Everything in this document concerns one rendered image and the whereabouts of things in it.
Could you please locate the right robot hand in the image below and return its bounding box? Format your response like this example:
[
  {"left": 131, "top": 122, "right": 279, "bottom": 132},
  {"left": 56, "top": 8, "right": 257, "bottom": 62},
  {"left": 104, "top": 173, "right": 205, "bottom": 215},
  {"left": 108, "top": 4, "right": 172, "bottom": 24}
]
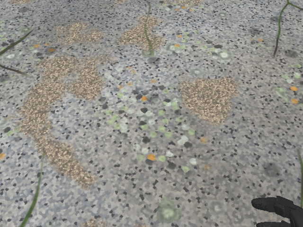
[{"left": 251, "top": 196, "right": 303, "bottom": 227}]

